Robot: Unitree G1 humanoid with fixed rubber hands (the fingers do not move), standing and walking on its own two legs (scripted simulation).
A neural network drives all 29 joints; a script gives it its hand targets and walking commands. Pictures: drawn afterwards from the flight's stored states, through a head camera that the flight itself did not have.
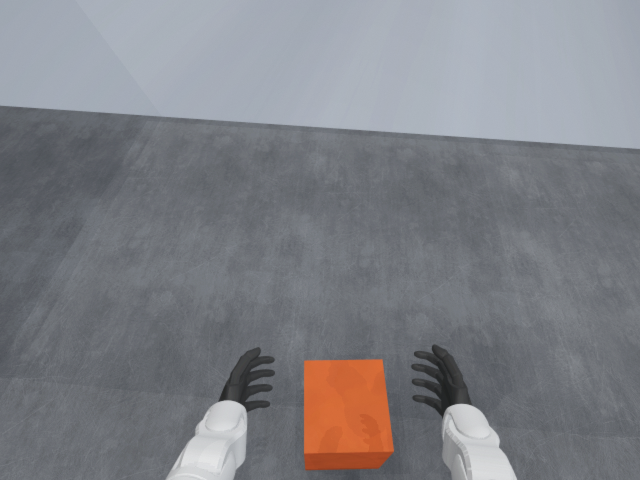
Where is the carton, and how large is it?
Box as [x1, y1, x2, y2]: [304, 359, 393, 469]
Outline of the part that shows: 381,359 304,361 305,469 378,468 393,451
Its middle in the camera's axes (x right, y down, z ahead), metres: +0.06 +0.46 +1.02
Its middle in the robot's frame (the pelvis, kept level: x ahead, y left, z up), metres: +0.35 -0.08 -0.62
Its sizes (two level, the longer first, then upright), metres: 0.210 0.200 0.250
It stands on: the floor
